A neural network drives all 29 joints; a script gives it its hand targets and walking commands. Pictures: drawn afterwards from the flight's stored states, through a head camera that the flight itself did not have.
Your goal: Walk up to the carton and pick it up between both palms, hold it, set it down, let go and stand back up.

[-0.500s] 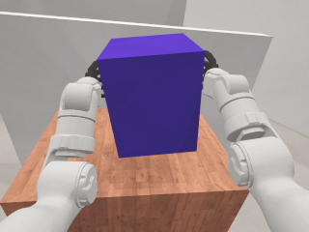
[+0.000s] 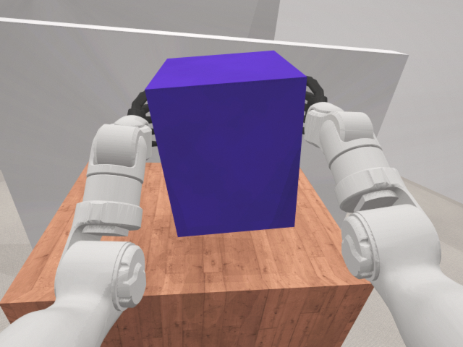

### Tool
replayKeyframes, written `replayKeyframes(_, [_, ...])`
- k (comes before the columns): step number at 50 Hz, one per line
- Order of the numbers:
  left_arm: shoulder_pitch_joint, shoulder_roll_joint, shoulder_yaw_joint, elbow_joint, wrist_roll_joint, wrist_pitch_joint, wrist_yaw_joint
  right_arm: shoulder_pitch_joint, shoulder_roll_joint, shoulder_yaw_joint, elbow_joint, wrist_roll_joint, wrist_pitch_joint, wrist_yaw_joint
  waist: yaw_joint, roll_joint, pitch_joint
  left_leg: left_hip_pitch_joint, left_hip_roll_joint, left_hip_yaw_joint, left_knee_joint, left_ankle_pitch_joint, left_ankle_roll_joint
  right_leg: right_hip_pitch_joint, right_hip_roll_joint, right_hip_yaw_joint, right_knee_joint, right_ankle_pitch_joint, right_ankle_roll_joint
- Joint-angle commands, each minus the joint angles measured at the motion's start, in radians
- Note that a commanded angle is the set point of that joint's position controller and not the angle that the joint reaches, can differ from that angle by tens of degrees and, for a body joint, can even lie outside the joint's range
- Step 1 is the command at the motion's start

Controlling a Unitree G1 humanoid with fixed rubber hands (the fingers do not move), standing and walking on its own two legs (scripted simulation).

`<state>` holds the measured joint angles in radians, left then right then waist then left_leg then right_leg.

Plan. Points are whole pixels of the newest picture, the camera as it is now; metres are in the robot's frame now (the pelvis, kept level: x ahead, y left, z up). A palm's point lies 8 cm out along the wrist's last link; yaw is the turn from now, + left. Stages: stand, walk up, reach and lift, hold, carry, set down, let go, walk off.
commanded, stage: hold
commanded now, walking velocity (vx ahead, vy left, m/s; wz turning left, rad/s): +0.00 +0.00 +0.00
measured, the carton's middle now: (228, 139) +0.39 +0.01 +0.26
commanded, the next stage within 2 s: none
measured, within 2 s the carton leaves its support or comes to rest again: neither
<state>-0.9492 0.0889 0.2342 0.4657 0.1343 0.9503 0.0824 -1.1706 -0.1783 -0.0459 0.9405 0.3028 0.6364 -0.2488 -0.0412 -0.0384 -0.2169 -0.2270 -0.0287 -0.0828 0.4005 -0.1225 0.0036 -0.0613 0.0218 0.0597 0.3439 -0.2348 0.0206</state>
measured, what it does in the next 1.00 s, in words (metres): stands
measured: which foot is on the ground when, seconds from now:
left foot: down 0.00-1.00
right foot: down 0.00-1.00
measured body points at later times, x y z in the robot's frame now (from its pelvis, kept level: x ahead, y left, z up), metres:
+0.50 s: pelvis +0.00 +0.00 +0.00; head -0.10 +0.03 +0.44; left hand +0.37 +0.16 +0.28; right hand +0.39 -0.13 +0.32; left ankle +0.06 +0.11 -0.74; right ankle -0.03 -0.14 -0.74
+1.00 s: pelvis +0.00 +0.00 +0.00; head -0.10 +0.03 +0.44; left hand +0.37 +0.16 +0.28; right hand +0.39 -0.13 +0.32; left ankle +0.06 +0.11 -0.74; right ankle -0.03 -0.14 -0.74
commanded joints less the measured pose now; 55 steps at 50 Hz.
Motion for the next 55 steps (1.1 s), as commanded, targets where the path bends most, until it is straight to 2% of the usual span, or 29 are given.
replayKeyframes(1, [-1.163,-0.737,-0.379,-0.287,-0.215,-0.183,-0.123,-0.961,0.706,0.189,-0.367,0.336,-0.021,0.132,-0.012,0.178,-0.437,0.357,0.049,-0.004,-0.003,0.195,-0.112,-0.194,0.086,-0.051,-0.076,0.130,0.024])
replayKeyframes(55, [-1.163,-0.732,-0.371,-0.277,-0.211,-0.188,-0.127,-0.963,0.718,0.190,-0.371,0.334,-0.020,0.130,-0.009,0.169,-0.438,0.353,0.044,-0.005,0.000,0.201,-0.108,-0.194,0.084,-0.050,-0.078,0.131,0.023])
